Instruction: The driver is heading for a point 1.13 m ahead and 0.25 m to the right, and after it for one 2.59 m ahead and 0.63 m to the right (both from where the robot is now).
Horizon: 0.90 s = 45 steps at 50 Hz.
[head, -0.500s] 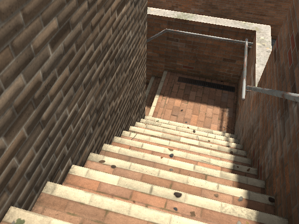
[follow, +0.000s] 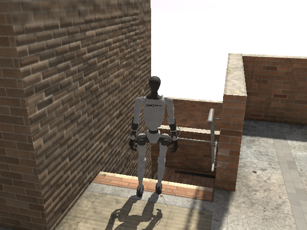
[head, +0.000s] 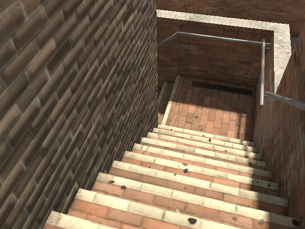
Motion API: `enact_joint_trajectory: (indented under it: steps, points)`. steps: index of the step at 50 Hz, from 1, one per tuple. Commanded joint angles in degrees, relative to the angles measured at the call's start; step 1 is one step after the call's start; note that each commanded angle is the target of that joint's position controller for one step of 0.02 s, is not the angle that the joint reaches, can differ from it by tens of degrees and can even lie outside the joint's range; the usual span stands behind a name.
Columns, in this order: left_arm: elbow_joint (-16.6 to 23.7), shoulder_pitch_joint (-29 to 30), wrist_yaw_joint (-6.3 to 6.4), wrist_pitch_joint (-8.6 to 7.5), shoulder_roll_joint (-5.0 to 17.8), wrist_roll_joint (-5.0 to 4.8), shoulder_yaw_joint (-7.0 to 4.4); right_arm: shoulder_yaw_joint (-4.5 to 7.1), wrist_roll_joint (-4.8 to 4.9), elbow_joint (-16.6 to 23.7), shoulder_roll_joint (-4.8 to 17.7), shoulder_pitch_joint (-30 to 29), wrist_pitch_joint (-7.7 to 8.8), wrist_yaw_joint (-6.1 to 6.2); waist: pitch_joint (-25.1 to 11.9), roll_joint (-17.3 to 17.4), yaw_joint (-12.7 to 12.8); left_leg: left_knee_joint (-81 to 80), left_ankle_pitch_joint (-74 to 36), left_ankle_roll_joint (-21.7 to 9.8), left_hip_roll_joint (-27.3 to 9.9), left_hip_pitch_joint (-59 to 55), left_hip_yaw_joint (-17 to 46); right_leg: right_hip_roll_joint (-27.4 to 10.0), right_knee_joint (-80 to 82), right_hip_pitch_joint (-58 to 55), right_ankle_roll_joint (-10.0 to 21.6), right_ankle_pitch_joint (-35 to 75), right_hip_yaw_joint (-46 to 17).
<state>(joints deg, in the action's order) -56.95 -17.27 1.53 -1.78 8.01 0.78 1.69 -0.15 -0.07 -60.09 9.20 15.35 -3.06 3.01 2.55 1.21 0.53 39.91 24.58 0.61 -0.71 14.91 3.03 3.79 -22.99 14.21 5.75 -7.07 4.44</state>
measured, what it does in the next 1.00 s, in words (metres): steps on the spot: left foot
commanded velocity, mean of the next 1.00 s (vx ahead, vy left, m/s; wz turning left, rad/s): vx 0.02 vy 0.00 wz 0.00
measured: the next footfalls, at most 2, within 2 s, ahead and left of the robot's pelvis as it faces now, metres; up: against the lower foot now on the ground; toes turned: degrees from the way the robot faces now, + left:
left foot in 0.06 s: +0.05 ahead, +0.15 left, +0.00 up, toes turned -2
right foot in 1.54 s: +0.25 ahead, -0.04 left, +0.00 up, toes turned -4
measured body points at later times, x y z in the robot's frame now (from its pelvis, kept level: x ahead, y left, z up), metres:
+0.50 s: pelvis +0.04 +0.03 +0.01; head +0.04 +0.03 +0.46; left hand +0.05 +0.26 -0.15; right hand +0.03 -0.18 -0.16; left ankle +0.01 +0.15 -0.74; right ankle +0.06 -0.06 -0.74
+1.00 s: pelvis +0.06 +0.04 +0.01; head +0.07 +0.03 +0.46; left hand +0.07 +0.26 -0.15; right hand +0.05 -0.18 -0.16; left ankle +0.01 +0.15 -0.74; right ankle +0.06 -0.06 -0.74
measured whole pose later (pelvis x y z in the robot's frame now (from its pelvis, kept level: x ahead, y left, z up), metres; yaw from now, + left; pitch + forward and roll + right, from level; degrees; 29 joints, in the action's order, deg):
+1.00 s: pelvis +0.06 +0.04 +0.01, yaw -1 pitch +0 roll +0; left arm -60.5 -18.4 2.0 0.1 9.6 0.3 1.5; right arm -2.2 0.2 -65.0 8.7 17.0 -1.3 3.2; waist -0.2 0.5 0.5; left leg 18.0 14.5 -0.9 1.4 3.9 1.3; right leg 1.3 -21.1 10.1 2.0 -11.4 1.8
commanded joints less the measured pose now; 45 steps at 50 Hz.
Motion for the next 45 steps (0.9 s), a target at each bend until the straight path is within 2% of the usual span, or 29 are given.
enact_joint_trajectory:
  steps: [1, 3, 4, 5, 6, 7, 10, 18, 26, 45]
  points:
    - [2.5, 0.1, 0.06, 0.26, 7.1, -0.66, -1.31, -0.22, 0.1, -1.5, 1.3, 8.1, -1.19, 0.02, -1.1, -6.1, -2.1, -10.5, -8.2, 0.3, 0.5, -7.1, -2.1, -12.4, 12.9, 4.0, 2.1, -13.8, -14.6]
    - [2.2, -0.2, -0.11, 1.2, 8.3, -1.04, -1.86, -0.45, -0.81, -0.9, 2.6, 6.6, -0.9, -0.39, 1.6, -5.0, -2.1, -16.8, -12.9, 0.2, -1.1, -8.8, -0.6, -11.1, 14.9, 7.6, -0.8, -24.4, -15.4]
    - [2.2, -0.4, -0.19, 1.59, 8.6, -0.96, -2.16, -0.58, -1.38, -0.7, 3.3, 7.1, -0.48, -0.53, 2.6, -5.0, -1.8, -19.0, -11.2, 0.0, -2.4, -8.0, 0.6, -10.5, 14.7, 7.6, -1.7, -24.9, -15.6]
    - [2.7, -0.7, -0.37, 1.89, 7.1, -0.9, -2.11, -0.56, -0.84, -1.1, 4.1, 6.2, 0.08, -0.45, 6.1, -0.3, -0.4, -20.2, -9.5, -0.3, -2.4, -1.1, 1.7, -8.8, 14.3, 5.4, -1.9, -19.1, -13.2]
    - [2.3, -1.8, -0.49, 1.93, 6.4, -0.51, -1.97, -0.68, -0.47, -1.5, 3.8, 5.9, 0.83, -0.43, 5.5, 2.6, 0.2, -21.9, -9.0, -0.3, -2.6, 1.4, 2.4, -8.3, 11.8, 0.7, -1.8, -13.9, -11.8]
    - [1.9, -2.8, -0.51, 1.95, 6.1, -0.22, -1.95, -0.78, -0.26, -1.6, 3.6, 5.5, 1.58, -0.44, 3.6, 3.6, 0.7, -23.1, -9.3, -0.5, -3.0, 1.9, 2.7, -8.1, 9.7, -2.9, -1.6, -10.1, -10.9]
    - [1.2, -3.8, -0.71, 1.72, 6.4, -0.22, -1.96, -0.84, 0.01, -1.4, 4.1, 4.5, 2.62, -0.15, 0.7, 1.8, 1.3, -25.2, -10.3, -1.1, -3.6, 1.6, 3.5, -7.7, 7.0, -7.2, -1.7, -5.0, -9.7]
    - [0.1, -3.3, -0.43, 1.52, 6.2, -0.33, -1.41, -1.09, 0.02, -2.0, 4.2, 5.2, 2.76, -0.22, 0.3, -0.7, 0.7, -25.7, -14.0, -2.1, -3.5, -1.1, 3.3, -8.0, 5.7, -6.6, -2.2, -0.9, -8.8]
    - [-1.1, -4.1, -0.22, 1.57, 6.2, -0.44, -1.03, -1.5, 0.22, -2.8, 3.6, 5.4, 2.5, -0.25, 0.2, -0.5, 0.3, -25.1, -17.6, -2.4, -3.4, -3.3, 3.0, -8.4, 4.8, -5.6, -2.3, 2.0, -8.7]
    - [-2.5, -4.8, 0.56, 1.51, 6.5, -0.53, -0.96, -1.43, 0.3, -4.3, 3.7, 5.0, 2.04, 0.19, 0.0, -0.8, 0.0, -24.8, -21.4, -2.6, -3.4, -5.4, 2.4, -8.9, 4.1, -7.0, -2.2, 6.5, -8.9]
Over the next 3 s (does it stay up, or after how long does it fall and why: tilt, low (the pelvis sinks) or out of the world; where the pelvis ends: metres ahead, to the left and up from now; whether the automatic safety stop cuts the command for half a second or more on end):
stays up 0.82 -0.09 -0.57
